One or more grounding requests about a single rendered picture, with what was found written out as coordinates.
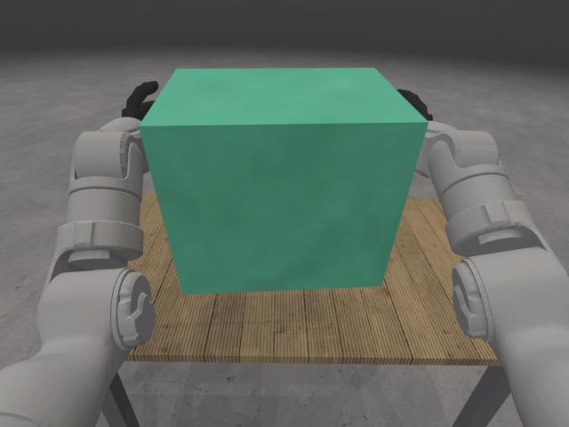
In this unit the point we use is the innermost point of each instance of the robot left forearm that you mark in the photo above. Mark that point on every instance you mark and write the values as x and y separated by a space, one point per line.
102 229

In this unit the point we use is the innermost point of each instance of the robot right forearm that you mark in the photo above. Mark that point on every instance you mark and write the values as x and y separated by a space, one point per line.
482 210

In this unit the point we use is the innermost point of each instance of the table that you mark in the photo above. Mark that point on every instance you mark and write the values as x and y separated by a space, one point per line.
408 320

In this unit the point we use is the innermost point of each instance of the right robot hand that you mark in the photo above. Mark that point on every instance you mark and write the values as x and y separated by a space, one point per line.
416 102

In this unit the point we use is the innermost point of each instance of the left robot hand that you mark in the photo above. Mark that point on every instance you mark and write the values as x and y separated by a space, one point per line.
134 106

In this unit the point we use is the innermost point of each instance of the carton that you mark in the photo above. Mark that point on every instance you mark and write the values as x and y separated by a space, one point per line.
273 179

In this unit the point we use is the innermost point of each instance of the robot right upper arm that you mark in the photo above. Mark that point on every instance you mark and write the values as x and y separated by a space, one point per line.
518 302

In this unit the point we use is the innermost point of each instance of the robot left upper arm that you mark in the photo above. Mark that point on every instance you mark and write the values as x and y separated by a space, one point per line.
89 321

